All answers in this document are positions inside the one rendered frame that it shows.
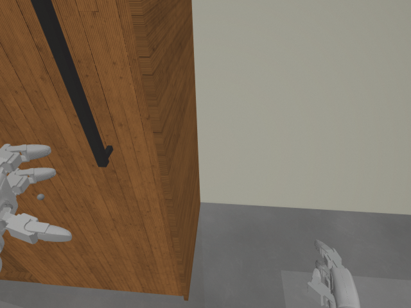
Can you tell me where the robot left hand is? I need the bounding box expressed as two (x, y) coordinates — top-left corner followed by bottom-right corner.
(0, 144), (72, 244)

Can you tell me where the wardrobe door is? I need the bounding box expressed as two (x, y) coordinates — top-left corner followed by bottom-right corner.
(0, 248), (30, 273)
(0, 0), (183, 296)

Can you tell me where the handle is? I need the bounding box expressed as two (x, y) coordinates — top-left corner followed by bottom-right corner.
(31, 0), (113, 167)

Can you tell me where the robot right hand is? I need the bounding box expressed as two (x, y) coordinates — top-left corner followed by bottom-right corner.
(308, 240), (360, 308)

